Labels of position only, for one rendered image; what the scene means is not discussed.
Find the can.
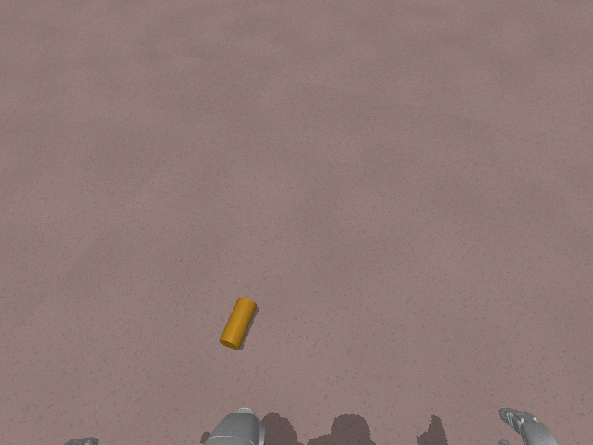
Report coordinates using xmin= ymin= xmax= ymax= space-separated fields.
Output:
xmin=220 ymin=298 xmax=257 ymax=350

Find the right robot hand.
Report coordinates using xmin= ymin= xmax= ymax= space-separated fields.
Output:
xmin=498 ymin=408 xmax=559 ymax=445

